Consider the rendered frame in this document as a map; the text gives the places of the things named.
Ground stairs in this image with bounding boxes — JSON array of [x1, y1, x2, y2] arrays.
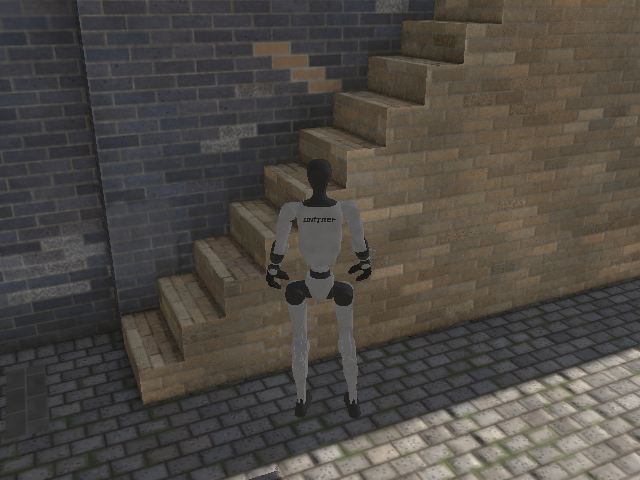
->
[[120, 0, 640, 405]]

